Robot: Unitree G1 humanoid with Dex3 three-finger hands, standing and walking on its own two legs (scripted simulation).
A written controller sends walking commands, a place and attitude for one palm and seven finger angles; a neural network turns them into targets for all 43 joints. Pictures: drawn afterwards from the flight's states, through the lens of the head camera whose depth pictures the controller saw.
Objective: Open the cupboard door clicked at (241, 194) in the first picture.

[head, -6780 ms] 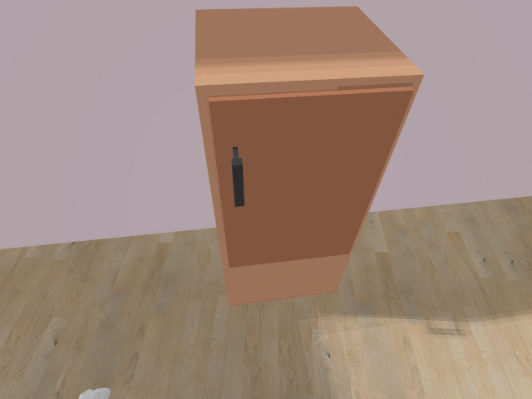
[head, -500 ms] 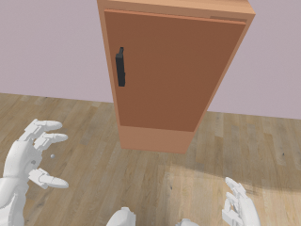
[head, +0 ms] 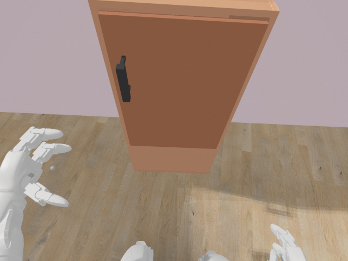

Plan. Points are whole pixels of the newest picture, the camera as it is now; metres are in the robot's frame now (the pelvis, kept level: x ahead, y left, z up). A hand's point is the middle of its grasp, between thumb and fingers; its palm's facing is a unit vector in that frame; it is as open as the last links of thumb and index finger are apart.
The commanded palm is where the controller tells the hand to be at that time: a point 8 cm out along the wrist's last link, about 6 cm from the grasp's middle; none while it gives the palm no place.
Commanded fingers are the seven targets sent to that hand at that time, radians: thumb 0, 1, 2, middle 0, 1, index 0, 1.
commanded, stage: raise the hand with hooked fingers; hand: left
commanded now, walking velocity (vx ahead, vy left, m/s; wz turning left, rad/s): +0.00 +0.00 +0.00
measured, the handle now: (125, 79) +0.58 +0.17 +0.04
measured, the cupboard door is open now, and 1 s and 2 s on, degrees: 0 0 0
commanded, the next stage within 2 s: move the hooked fingers beside the handle in 0.26 s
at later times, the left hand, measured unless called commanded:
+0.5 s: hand (60, 167) +0.29 +0.25 +0.06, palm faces +0.04 -1.00 -0.03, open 14.0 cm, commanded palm +0.28 +0.30 +0.06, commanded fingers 0.00 -0.50 0.30 -0.30 -1.20 -0.30 -1.20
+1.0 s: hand (80, 131) +0.38 +0.24 +0.05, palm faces +0.00 -1.00 -0.01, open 14.0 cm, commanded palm +0.36 +0.29 +0.06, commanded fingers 0.00 -0.50 0.30 -0.30 -1.20 -0.30 -1.20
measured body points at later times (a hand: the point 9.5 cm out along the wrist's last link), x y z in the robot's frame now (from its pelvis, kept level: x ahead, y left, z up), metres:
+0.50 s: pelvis -0.01 -0.02 +0.00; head +0.06 -0.01 +0.44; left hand +0.28 +0.31 +0.06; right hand +0.15 -0.27 -0.09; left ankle +0.03 +0.10 -0.68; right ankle +0.00 -0.14 -0.68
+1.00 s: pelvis +0.00 -0.01 -0.01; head +0.09 +0.01 +0.43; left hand +0.38 +0.29 +0.06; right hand +0.08 -0.28 -0.11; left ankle +0.03 +0.10 -0.68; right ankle +0.00 -0.14 -0.68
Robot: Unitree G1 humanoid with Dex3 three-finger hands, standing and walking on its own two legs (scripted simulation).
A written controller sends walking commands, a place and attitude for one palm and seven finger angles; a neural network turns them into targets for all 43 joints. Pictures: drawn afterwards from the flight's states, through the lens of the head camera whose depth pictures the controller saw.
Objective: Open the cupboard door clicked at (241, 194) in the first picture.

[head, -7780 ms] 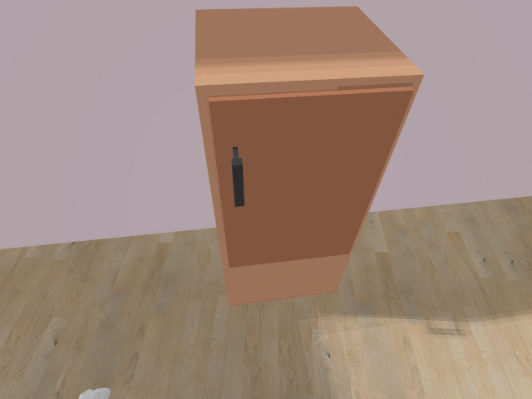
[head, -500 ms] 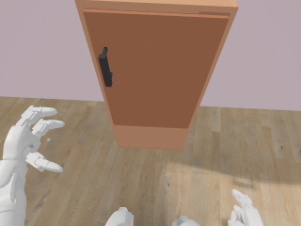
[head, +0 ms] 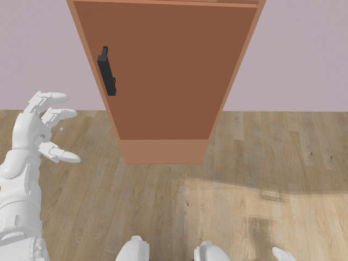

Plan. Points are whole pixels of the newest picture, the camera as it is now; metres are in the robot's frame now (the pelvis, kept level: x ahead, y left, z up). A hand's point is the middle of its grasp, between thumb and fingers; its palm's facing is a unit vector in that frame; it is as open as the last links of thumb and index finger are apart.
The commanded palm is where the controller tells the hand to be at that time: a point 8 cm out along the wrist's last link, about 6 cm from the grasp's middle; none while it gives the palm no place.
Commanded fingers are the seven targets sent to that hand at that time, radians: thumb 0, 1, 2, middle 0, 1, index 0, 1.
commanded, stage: move the hooked fingers beside the handle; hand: left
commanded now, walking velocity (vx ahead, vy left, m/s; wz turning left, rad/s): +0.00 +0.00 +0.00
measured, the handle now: (108, 71) +0.58 +0.19 +0.05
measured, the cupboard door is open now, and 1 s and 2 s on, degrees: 0 0 0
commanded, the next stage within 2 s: slide the fingers in behind the handle in 1.76 s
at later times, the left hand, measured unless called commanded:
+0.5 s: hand (77, 106) +0.45 +0.24 +0.06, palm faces +0.03 -1.00 -0.01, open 14.0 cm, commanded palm +0.43 +0.29 +0.06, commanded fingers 0.00 -0.50 0.30 -0.30 -1.20 -0.30 -1.20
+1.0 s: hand (89, 82) +0.53 +0.22 +0.06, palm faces +0.02 -1.00 -0.01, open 14.0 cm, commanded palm +0.51 +0.27 +0.05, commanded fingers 0.00 -0.50 0.30 -0.30 -1.20 -0.30 -1.20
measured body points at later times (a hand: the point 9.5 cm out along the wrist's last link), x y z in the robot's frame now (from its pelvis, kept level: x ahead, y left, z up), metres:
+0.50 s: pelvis +0.00 +0.01 -0.01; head +0.10 +0.02 +0.43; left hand +0.44 +0.29 +0.06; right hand +0.05 -0.26 -0.12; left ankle +0.03 +0.11 -0.67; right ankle +0.01 -0.13 -0.67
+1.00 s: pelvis -0.01 +0.00 -0.03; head +0.15 +0.03 +0.39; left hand +0.52 +0.28 +0.06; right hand -0.03 -0.28 -0.13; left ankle +0.03 +0.11 -0.67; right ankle +0.01 -0.13 -0.67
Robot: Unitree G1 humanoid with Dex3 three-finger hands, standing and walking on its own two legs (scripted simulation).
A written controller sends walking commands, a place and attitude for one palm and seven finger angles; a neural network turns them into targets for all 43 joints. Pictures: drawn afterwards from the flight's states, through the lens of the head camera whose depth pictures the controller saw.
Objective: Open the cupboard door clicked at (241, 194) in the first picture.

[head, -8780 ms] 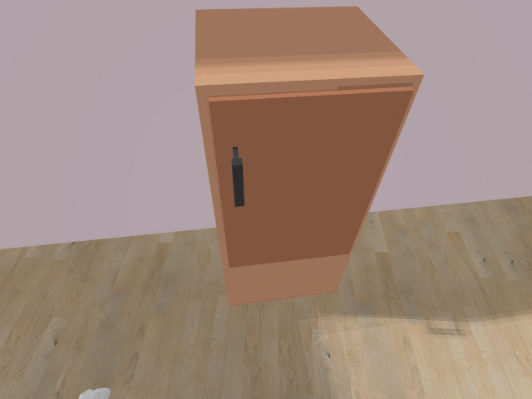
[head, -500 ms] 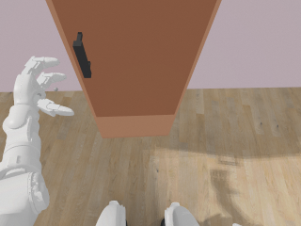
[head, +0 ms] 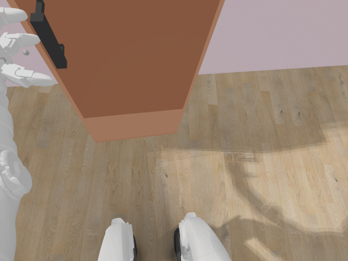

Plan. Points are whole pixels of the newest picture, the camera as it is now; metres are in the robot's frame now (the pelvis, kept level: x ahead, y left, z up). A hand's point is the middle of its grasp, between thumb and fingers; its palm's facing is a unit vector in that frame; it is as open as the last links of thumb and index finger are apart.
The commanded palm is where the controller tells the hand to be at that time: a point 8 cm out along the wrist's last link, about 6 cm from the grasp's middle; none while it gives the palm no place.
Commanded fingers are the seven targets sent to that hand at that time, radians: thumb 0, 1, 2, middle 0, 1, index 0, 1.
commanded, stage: move the hooked fingers beside the handle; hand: left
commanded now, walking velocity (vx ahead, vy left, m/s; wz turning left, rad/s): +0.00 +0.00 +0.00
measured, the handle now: (51, 36) +0.58 +0.20 +0.08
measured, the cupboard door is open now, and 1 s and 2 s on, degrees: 0 0 0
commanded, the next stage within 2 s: slide the fingers in behind the handle in 0.76 s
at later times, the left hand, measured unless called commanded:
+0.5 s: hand (25, 58) +0.52 +0.24 +0.08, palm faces +0.05 -1.00 -0.01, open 14.0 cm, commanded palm +0.50 +0.28 +0.08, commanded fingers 0.00 -0.50 0.30 -0.30 -1.20 -0.30 -1.20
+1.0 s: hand (29, 55) +0.53 +0.24 +0.08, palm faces +0.06 -1.00 -0.02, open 14.0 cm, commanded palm +0.51 +0.28 +0.08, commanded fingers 0.00 -0.50 0.30 -0.30 -1.20 -0.30 -1.20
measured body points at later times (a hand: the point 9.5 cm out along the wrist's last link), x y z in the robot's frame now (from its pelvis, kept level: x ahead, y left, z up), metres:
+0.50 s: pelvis +0.01 +0.01 +0.01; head +0.16 +0.04 +0.44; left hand +0.52 +0.30 +0.08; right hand +0.02 -0.26 -0.09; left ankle +0.03 +0.11 -0.64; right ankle +0.02 -0.13 -0.64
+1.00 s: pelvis +0.01 +0.01 +0.01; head +0.16 +0.03 +0.43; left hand +0.52 +0.29 +0.09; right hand +0.01 -0.26 -0.10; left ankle +0.03 +0.11 -0.64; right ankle +0.02 -0.13 -0.64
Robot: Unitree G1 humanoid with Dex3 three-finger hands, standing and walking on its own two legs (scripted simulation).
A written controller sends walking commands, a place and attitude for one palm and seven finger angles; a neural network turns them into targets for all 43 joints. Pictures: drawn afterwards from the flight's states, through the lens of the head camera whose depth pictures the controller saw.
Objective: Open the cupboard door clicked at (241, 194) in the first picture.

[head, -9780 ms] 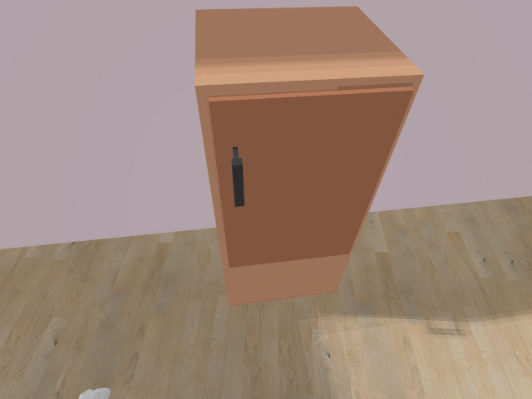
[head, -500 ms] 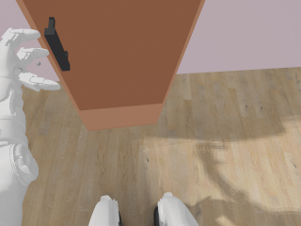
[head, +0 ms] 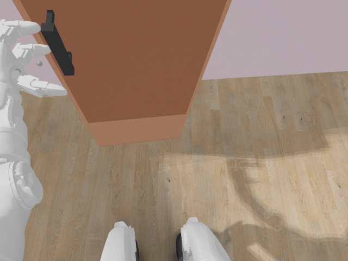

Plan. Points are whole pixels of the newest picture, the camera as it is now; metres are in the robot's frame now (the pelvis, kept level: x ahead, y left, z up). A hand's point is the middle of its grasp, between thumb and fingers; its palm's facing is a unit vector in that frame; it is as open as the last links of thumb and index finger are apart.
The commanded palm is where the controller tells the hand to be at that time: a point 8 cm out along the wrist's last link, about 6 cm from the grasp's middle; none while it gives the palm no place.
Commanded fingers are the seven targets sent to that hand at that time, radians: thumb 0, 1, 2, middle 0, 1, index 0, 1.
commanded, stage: slide the fingers in behind the handle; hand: left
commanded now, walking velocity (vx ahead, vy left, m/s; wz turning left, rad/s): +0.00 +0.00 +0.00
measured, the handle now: (60, 45) +0.57 +0.20 +0.07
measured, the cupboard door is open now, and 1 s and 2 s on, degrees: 0 0 0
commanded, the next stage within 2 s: close the thumb around the handle in 1.46 s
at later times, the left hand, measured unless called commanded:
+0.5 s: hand (58, 65) +0.52 +0.20 +0.08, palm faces +0.06 -1.00 +0.00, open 14.0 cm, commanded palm +0.49 +0.24 +0.07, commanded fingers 0.00 -0.50 0.30 -0.30 -1.20 -0.30 -1.20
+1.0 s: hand (71, 64) +0.52 +0.17 +0.08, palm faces +0.07 -1.00 +0.00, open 14.0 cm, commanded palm +0.49 +0.21 +0.07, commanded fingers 0.00 -0.50 0.30 -0.30 -1.20 -0.30 -1.20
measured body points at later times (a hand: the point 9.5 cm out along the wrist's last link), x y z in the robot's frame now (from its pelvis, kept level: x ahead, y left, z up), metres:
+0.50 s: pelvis +0.00 +0.00 +0.00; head +0.14 +0.03 +0.43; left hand +0.51 +0.25 +0.08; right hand +0.01 -0.26 -0.11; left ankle +0.03 +0.11 -0.65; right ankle +0.01 -0.13 -0.65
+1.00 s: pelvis +0.00 -0.01 +0.00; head +0.13 +0.02 +0.43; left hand +0.51 +0.23 +0.08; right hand +0.00 -0.27 -0.11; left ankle +0.03 +0.11 -0.65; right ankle +0.01 -0.14 -0.65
